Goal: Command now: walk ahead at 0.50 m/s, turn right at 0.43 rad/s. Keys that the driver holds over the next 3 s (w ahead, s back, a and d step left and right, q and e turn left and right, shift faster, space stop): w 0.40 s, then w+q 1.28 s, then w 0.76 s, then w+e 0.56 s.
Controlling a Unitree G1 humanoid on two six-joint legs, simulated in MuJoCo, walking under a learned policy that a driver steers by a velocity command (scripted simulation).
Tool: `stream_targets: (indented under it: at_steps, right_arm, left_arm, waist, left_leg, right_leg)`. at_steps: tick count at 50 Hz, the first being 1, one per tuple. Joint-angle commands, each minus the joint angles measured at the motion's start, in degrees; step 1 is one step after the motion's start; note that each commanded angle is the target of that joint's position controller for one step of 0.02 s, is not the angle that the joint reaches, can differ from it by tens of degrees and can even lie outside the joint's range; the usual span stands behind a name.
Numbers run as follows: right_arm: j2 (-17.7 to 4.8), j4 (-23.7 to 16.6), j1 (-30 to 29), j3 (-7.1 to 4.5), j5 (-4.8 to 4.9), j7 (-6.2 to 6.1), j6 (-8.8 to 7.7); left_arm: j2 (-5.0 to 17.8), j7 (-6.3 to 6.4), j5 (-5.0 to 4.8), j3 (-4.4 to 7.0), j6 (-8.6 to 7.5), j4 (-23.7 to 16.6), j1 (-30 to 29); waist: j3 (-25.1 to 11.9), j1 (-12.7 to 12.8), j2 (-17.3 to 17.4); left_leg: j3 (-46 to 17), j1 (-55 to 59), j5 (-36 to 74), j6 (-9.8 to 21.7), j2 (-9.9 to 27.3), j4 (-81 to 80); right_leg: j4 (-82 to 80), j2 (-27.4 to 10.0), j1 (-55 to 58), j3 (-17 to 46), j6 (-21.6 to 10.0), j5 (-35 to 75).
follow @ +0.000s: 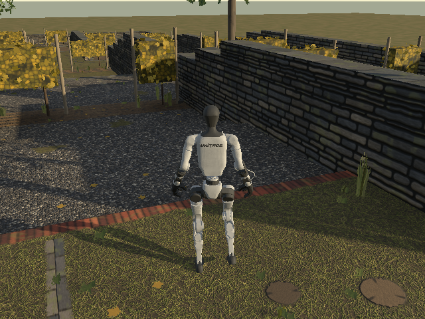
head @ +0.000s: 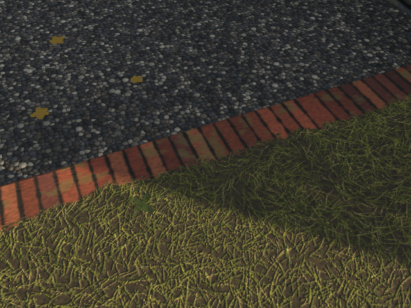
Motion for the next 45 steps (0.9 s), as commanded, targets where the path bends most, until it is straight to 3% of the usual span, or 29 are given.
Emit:
stream_targets:
  at_steps: [1,4,7,10,12,14,15,16,17,18,19,20,21,22,25,29,33,36,39,41,43,44,45]
  right_arm:
    - [-7.17,-1.50,0.65,-1.64,0.25,0.20,-1.30]
    - [-8.51,-0.19,1.46,-1.86,0.64,0.07,-0.81]
    - [-9.47,0.96,3.03,-1.75,1.35,-0.20,0.08]
    - [-10.83,2.56,6.61,-1.78,1.90,-0.16,0.97]
    - [-11.56,3.56,7.72,-1.87,2.25,-0.15,1.70]
    - [-12.62,4.04,6.90,-2.04,2.61,-0.40,2.37]
    - [-12.79,4.11,5.83,-1.96,2.83,-0.59,2.68]
    - [-11.35,4.04,6.19,-1.36,2.49,-0.84,2.70]
    - [-7.80,2.07,5.93,0.17,0.45,-0.93,2.31]
    - [-2.27,1.13,11.66,1.86,0.77,-0.34,0.95]
    - [-8.72,1.61,7.31,0.28,2.38,0.05,0.05]
    - [-9.89,-0.15,2.72,-0.16,3.22,0.24,-0.32]
    - [-8.93,0.10,1.28,-0.02,2.73,-0.03,-0.11]
    - [-8.51,0.40,1.14,-0.27,1.96,-0.12,0.47]
    - [-5.85,1.60,4.20,-0.24,2.32,-0.25,2.95]
    - [-5.16,-0.05,-0.83,-0.58,2.03,-0.58,3.73]
    - [-3.97,-1.73,-6.37,-0.22,1.61,0.58,3.28]
    - [-2.65,-4.24,-11.78,0.47,1.47,1.53,3.17]
    - [-2.72,-7.06,-15.15,0.60,1.59,2.62,3.11]
    - [-3.58,-8.40,-14.54,0.18,1.74,3.27,3.17]
    - [-6.20,-7.82,-7.74,-1.28,1.85,3.27,3.47]
    - [-9.01,-5.96,0.84,-2.89,1.99,2.82,3.49]
    - [-10.17,0.07,15.02,-2.93,-3.89,0.68,1.99]
  left_arm:
    - [1.41,0.01,0.26,0.39,-0.40,-4.74,-0.09]
    - [0.97,-0.34,0.75,-0.15,-0.95,-5.69,-3.90]
    - [-0.19,-1.41,0.79,-0.94,-1.89,-6.85,-9.92]
    - [-0.31,-2.32,0.22,-1.23,-2.29,-8.58,-15.20]
    - [0.65,-2.73,0.01,-0.97,-2.43,-9.71,-16.83]
    - [2.37,-2.91,0.34,-0.21,-2.59,-9.51,-14.31]
    - [3.87,-2.75,0.78,0.78,-2.65,-7.75,-8.36]
    - [6.83,-2.25,1.09,2.36,-2.47,-4.83,0.66]
    - [11.98,-1.18,1.61,3.77,-2.00,-3.04,11.50]
    - [15.14,-1.48,1.76,3.73,-2.12,-2.91,11.03]
    - [9.47,-1.72,1.40,2.41,-2.43,-3.08,10.34]
    - [7.57,-1.81,1.15,1.58,-2.68,-3.19,6.54]
    - [5.84,-1.96,1.15,1.03,-2.76,-3.41,2.62]
    - [4.11,-2.18,1.37,0.63,-2.98,-3.52,-0.18]
    - [3.39,-2.09,1.90,0.74,-4.61,-1.90,-1.97]
    - [4.43,-0.94,2.64,1.28,-5.18,0.93,0.31]
    - [5.49,-0.16,2.29,1.44,-4.97,2.39,0.54]
    - [6.35,0.29,1.84,1.79,-4.35,4.44,3.50]
    - [7.14,0.49,1.14,2.18,-3.08,5.94,5.07]
    - [8.34,0.84,0.84,2.47,-2.20,5.97,3.86]
    - [10.13,1.48,0.63,2.86,-1.29,5.59,2.59]
    - [10.40,1.70,0.38,2.75,-0.90,5.40,1.51]
    - [1.54,-3.54,15.25,-1.46,-3.99,10.58,13.69]
  waist:
    - [-0.77,0.92,7.14]
    - [-0.56,0.47,6.16]
    - [0.77,-1.65,6.56]
    - [2.30,-3.73,7.15]
    - [2.99,-3.46,8.16]
    - [1.58,-0.70,9.34]
    - [-1.95,3.15,8.98]
    - [-7.80,7.07,7.71]
    - [-16.41,10.69,-1.42]
    - [-22.58,5.59,-14.46]
    - [-19.10,7.86,-6.94]
    - [-11.34,6.83,-5.27]
    - [-7.74,4.77,-0.83]
    - [-4.98,3.03,-0.43]
    - [-3.17,-0.05,-1.50]
    - [0.41,0.97,-0.12]
    - [2.12,2.82,0.13]
    - [4.26,5.28,0.97]
    - [5.08,6.17,0.60]
    - [3.56,4.63,-0.91]
    - [-1.82,0.40,-3.26]
    - [-6.40,-4.54,-2.38]
    - [-16.04,-4.30,6.03]
  left_leg:
    - [-14.24,6.50,9.58,10.23,16.18,-13.31]
    - [-9.95,8.99,15.09,10.41,15.90,-13.86]
    - [-5.71,9.13,15.12,8.79,14.12,-13.80]
    - [-5.33,11.30,13.43,8.34,15.31,-12.96]
    - [-5.98,14.45,15.12,7.80,17.22,-11.56]
    - [-5.27,16.36,25.06,6.73,17.91,-6.98]
    - [-2.92,15.58,33.86,5.49,16.26,0.08]
    - [-0.39,10.54,35.80,3.73,13.52,11.06]
    - [1.61,-3.55,15.74,1.19,9.97,31.20]
    - [-4.24,-23.06,-22.44,-0.98,0.59,47.58]
    - [-10.00,-29.29,-21.87,-0.24,3.61,53.10]
    - [-8.74,-31.73,-16.40,0.43,5.98,52.47]
    - [-8.17,-29.29,-11.49,0.16,8.34,49.73]
    - [-8.33,-26.75,-8.32,-0.32,9.72,46.60]
    - [-9.54,-21.34,-3.30,-1.60,10.42,43.95]
    - [-12.81,-27.67,6.11,-2.80,8.75,36.11]
    - [-9.96,-27.03,16.46,-2.33,7.52,23.92]
    - [-7.21,-28.52,16.90,-1.33,7.30,17.99]
    - [-4.47,-30.48,10.74,0.32,6.59,14.73]
    - [-1.37,-26.48,4.97,2.20,4.48,13.47]
    - [2.30,-15.33,-0.41,4.77,-0.09,13.82]
    - [2.55,-2.80,2.43,6.81,-2.53,10.21]
    - [-6.80,22.82,15.15,12.28,-0.30,13.06]
  right_leg:
    - [-3.82,-3.40,-8.35,2.91,0.35,3.65]
    - [-13.40,-3.61,-9.94,1.71,0.90,10.53]
    - [-24.41,-3.46,-6.77,-2.49,0.82,17.85]
    - [-30.88,-2.17,-4.58,-5.00,0.47,17.43]
    - [-33.79,-1.36,-3.99,-5.48,-0.81,13.60]
    - [-37.01,0.61,1.60,-6.83,-2.86,10.26]
    - [-40.05,2.57,10.65,-8.45,-4.29,12.28]
    - [-39.96,2.88,24.65,-8.01,-6.00,14.24]
    - [-38.22,-10.00,42.69,7.44,-10.13,17.93]
    - [-46.82,-20.89,54.95,34.44,-18.58,7.31]
    - [-49.63,-19.54,51.85,34.05,-16.62,3.15]
    - [-50.31,-17.44,44.64,25.06,-14.56,7.27]
    - [-51.49,-15.02,37.05,18.17,-13.17,12.65]
    - [-53.53,-12.91,31.18,13.27,-12.32,15.67]
    - [-58.80,-11.46,23.57,5.69,-11.94,18.80]
    - [-60.95,-11.35,24.71,-1.63,-10.78,22.37]
    - [-61.71,-10.43,26.87,-8.16,-8.42,22.58]
    - [-60.94,-12.06,31.48,-10.69,-7.81,23.63]
    - [-57.31,-13.86,37.82,-12.27,-7.04,28.66]
    - [-52.38,-14.23,39.47,-14.05,-5.74,42.06]
    - [-40.95,-13.54,39.28,-15.68,-4.20,61.46]
    - [-29.42,-11.57,35.16,-17.07,-2.55,62.00]
    - [-20.32,-11.56,23.16,-16.37,-1.71,38.59]
Next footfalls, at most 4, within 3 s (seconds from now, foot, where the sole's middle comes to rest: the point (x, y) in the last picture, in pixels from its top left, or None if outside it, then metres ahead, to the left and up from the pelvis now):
0.32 right None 0.32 -0.17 -0.78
0.90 left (182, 268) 0.62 0.08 -0.78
1.34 right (210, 188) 0.95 -0.03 -0.78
1.86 left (112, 173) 1.02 0.36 -0.78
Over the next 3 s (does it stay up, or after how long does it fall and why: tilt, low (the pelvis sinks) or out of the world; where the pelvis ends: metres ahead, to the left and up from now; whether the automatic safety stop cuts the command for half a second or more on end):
stays up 1.46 0.61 -0.15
